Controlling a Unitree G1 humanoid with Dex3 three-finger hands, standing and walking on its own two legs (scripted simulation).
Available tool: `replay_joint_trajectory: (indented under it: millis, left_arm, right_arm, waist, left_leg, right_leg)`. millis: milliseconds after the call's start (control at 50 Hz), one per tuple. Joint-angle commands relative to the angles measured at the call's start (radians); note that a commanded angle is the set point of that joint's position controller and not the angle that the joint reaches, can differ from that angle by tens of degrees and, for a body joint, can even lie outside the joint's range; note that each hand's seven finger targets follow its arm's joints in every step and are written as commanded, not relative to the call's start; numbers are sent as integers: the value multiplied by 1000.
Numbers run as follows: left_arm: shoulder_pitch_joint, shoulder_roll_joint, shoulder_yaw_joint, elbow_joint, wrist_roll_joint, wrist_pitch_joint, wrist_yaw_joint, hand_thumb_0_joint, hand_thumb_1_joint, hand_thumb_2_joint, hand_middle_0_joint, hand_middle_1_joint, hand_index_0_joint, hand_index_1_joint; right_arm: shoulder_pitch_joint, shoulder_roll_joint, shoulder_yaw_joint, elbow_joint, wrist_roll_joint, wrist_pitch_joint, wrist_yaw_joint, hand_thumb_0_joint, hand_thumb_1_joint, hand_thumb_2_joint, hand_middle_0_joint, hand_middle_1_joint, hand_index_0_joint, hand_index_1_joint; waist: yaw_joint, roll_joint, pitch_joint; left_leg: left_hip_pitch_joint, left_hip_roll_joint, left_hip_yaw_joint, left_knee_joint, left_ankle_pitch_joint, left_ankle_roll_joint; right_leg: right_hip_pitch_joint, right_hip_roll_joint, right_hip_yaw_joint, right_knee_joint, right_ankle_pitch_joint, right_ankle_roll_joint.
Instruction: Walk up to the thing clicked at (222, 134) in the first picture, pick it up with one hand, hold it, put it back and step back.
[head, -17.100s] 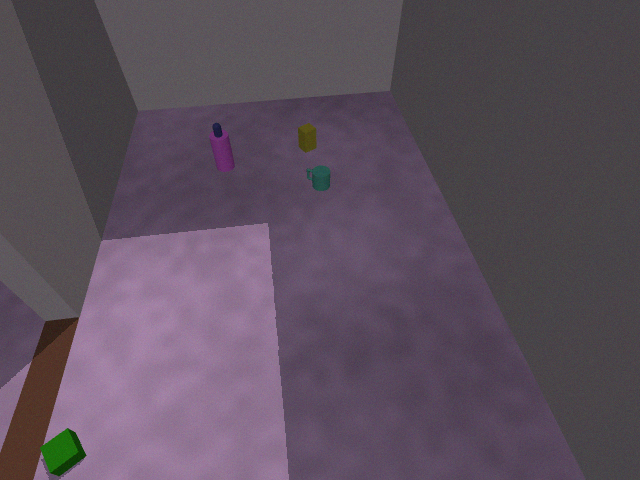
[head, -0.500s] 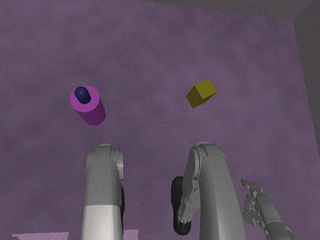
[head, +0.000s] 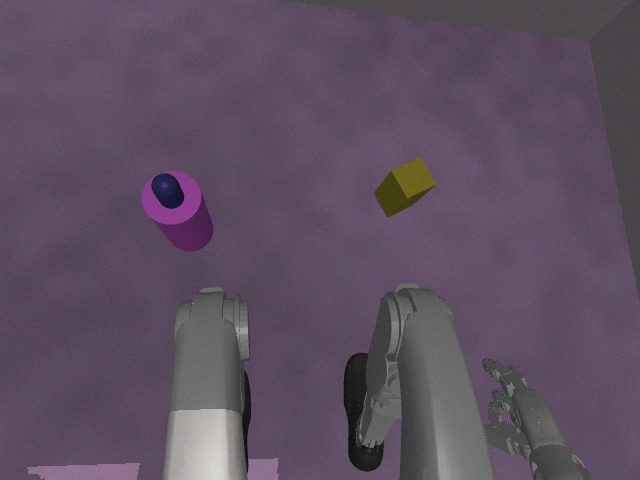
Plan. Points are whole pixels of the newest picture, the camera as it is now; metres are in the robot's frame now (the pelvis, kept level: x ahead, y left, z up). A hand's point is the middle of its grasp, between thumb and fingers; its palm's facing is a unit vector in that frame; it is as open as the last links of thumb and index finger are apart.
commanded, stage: go down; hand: left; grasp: from the side
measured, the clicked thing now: (179, 210) +0.48 +0.23 -0.26
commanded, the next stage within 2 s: approach in 1.34 s
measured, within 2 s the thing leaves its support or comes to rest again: neither
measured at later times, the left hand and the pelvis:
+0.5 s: hand out of the picture +0.37 +0.40 +0.02, palm faces +0.13 -0.99 -0.07, open 17.5 cm; pelvis +0.00 +0.00 +0.00, yaw +0 degrees
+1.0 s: hand out of the picture +0.37 +0.40 +0.02, palm faces +0.12 -0.99 -0.09, open 17.4 cm; pelvis +0.00 +0.00 +0.00, yaw +0 degrees
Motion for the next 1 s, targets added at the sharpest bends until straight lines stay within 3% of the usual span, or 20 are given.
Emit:
replay_joint_trajectory:
  millis: [0,120,160,260,300,340,420,520,560,580,620,660,700,740,820,880,960,980]
  left_arm:
    - [-173,393,71,-203,-44,-71,1,0,-611,57,-54,-139,-79,-113]
    - [-190,409,77,-247,-34,-70,9,0,-611,71,-49,-134,-71,-112]
    - [-198,388,64,-241,-39,-66,5,0,-608,78,-45,-142,-69,-118]
    - [-144,390,74,-198,-33,-58,9,0,-611,63,-48,-141,-75,-114]
    - [-157,353,49,-191,-37,-60,5,0,-598,66,-50,-149,-78,-120]
    - [-185,398,66,-214,-33,-66,11,0,-611,70,-49,-149,-77,-120]
    - [-183,392,64,-229,-33,-73,13,0,-611,75,-52,-165,-82,-134]
    - [-164,395,64,-224,-22,-64,24,0,-587,80,-46,-166,-79,-132]
    - [-182,396,63,-222,-15,-62,26,0,-572,92,-39,-158,-69,-127]
    - [-179,391,64,-230,-20,-65,27,0,-563,96,-40,-166,-71,-134]
    - [-159,394,70,-196,-24,-64,27,0,-601,80,-47,-164,-79,-132]
    - [-159,374,56,-192,-28,-68,22,0,-599,83,-47,-171,-81,-137]
    - [-161,389,60,-201,-19,-69,23,0,-575,93,-47,-180,-81,-145]
    - [-147,356,44,-192,-19,-68,22,0,-575,99,-44,-179,-77,-145]
    - [-190,404,64,-269,-23,-76,27,0,-577,87,-44,-177,-79,-141]
    - [-173,364,37,-230,-14,-68,30,0,-586,88,-44,-173,-77,-139]
    - [-159,388,54,-250,-10,-69,43,0,-562,91,-46,-184,-82,-146]
    - [-136,364,50,-224,-14,-68,42,0,-577,106,-40,-187,-74,-152]
  right_arm:
    - [111,-238,-89,-50,7,-24,-17,0,-899,-893,201,299,201,299]
    - [121,-241,-95,-45,4,-20,-19,0,-899,-894,201,299,201,299]
    - [117,-240,-97,-44,7,-21,-21,0,-897,-894,201,299,201,299]
    - [106,-231,-90,-51,4,-20,-18,0,-898,-893,201,299,201,299]
    - [104,-236,-93,-50,4,-20,-17,0,-894,-891,202,299,201,299]
    - [105,-232,-93,-50,5,-23,-18,0,-891,-890,202,299,201,299]
    - [111,-229,-93,-51,2,-23,-17,0,-893,-890,202,299,201,299]
    - [108,-234,-96,-46,6,-21,-20,0,-890,-889,202,299,201,299]
    - [114,-237,-96,-46,5,-20,-20,0,-886,-890,202,299,201,299]
    - [105,-235,-94,-47,5,-19,-19,0,-882,-889,202,299,201,299]
    - [106,-226,-93,-52,7,-21,-17,0,-888,-889,202,299,201,299]
    - [102,-227,-90,-51,5,-22,-16,0,-886,-888,202,299,201,299]
    - [107,-232,-92,-49,3,-21,-15,0,-883,-887,202,299,201,299]
    - [106,-236,-95,-52,4,-20,-15,0,-882,-888,202,299,201,299]
    - [111,-234,-95,-50,4,-20,-16,0,-884,-888,202,299,201,299]
    - [105,-232,-99,-46,4,-21,-17,0,-886,-888,202,299,201,299]
    - [110,-229,-101,-51,6,-17,-15,0,-884,-887,202,299,201,299]
    - [108,-226,-97,-50,7,-16,-14,0,-882,-887,202,299,201,299]
  waist:
    - [43,239,-610]
    - [50,288,-655]
    - [40,278,-639]
    - [58,236,-591]
    - [41,235,-585]
    - [45,232,-579]
    - [47,230,-636]
    - [57,251,-608]
    - [42,268,-591]
    - [53,266,-592]
    - [46,206,-584]
    - [40,217,-568]
    - [48,237,-589]
    - [43,246,-582]
    - [55,263,-647]
    - [48,260,-607]
    - [57,241,-599]
    - [54,222,-593]
  left_leg:
    - [479,-17,16,-303,157,10]
    - [542,-15,7,-321,187,0]
    - [534,-15,3,-324,167,3]
    - [476,-18,18,-317,135,9]
    - [478,-17,15,-312,140,9]
    - [458,-16,17,-313,111,12]
    - [469,-20,30,-304,142,13]
    - [495,-17,12,-329,131,8]
    - [508,-14,1,-335,131,4]
    - [500,-14,2,-338,124,5]
    - [442,-19,19,-317,99,17]
    - [434,-19,21,-316,104,16]
    - [470,-16,18,-319,131,10]
    - [487,-14,7,-329,124,7]
    - [515,-16,17,-317,166,5]
    - [508,-14,9,-332,122,6]
    - [479,-16,7,-345,85,10]
    - [475,-17,15,-330,109,11]
  right_leg:
    - [285,45,-2,-193,114,-46]
    - [284,42,-3,-182,135,-49]
    - [265,42,-4,-184,122,-49]
    - [281,44,0,-203,96,-45]
    - [266,45,-4,-198,104,-46]
    - [278,45,0,-206,82,-43]
    - [326,45,4,-208,108,-43]
    - [272,44,-1,-199,100,-46]
    - [259,43,-5,-192,100,-47]
    - [263,42,-4,-191,97,-46]
    - [295,47,0,-215,73,-41]
    - [293,45,0,-209,79,-41]
    - [285,46,-1,-201,97,-45]
    - [259,45,-7,-193,95,-46]
    - [302,43,2,-197,125,-46]
    - [262,44,0,-199,95,-46]
    - [282,45,-2,-209,69,-43]
    - [291,45,-1,-213,88,-42]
